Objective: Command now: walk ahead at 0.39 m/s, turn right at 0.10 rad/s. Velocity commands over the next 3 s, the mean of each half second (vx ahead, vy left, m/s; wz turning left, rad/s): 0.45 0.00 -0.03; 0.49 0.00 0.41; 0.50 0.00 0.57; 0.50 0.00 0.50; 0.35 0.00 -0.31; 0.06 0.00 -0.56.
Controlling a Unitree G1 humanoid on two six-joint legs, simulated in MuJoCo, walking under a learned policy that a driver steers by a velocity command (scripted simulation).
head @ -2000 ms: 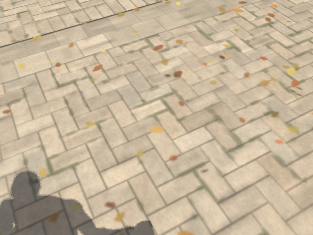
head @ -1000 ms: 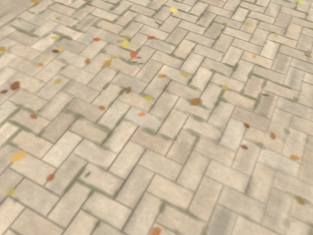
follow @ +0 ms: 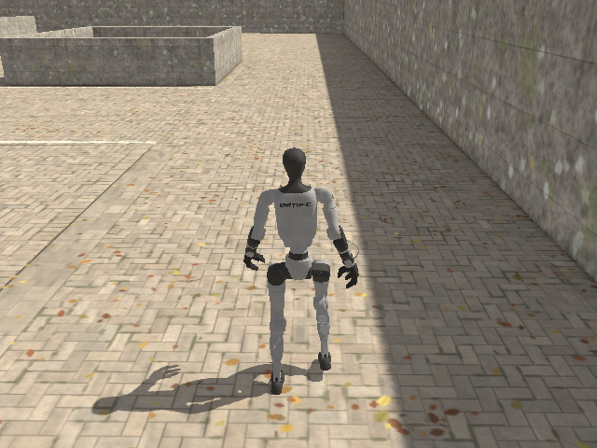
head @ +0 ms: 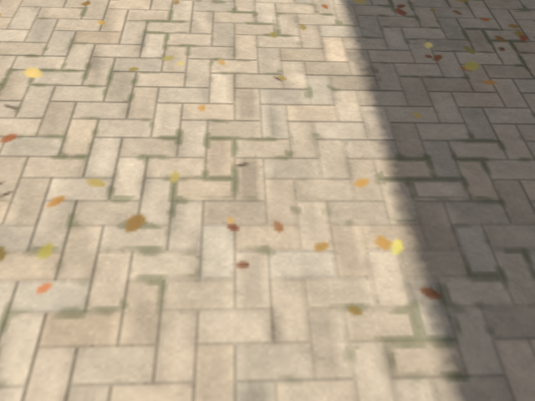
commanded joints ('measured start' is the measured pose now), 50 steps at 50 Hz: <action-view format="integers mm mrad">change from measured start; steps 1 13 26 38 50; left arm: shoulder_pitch -203 175 121 207 -119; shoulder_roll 9 137 135 90 43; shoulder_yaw -8 36 32 -6 -18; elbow -125 -16 64 41 -61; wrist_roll -4 1 7 22 29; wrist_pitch -39 -43 -65 -67 -61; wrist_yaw -15 -17 0 8 11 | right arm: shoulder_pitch -22 -52 -326 52 -103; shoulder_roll -193 -197 -73 -258 -206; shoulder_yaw -43 -28 8 -77 -61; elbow -63 -123 -178 -190 -182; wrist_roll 6 44 10 19 12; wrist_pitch -9 -38 -22 -4 2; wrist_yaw -5 13 45 50 1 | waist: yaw -39 154 124 -50 22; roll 175 -138 -2 210 98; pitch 79 -105 87 -429 7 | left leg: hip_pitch -4 -726 -566 519 -247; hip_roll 192 61 98 329 67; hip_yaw -151 -75 23 -830 -222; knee -170 951 359 40 -74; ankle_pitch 77 -181 396 -77 273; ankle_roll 167 20 -27 392 222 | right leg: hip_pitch -73 753 430 -154 26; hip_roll -9 -323 -156 88 -21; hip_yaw -47 544 -10 67 17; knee -180 -636 -796 512 -179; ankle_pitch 75 -275 262 -329 243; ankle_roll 14 -277 -223 -14 58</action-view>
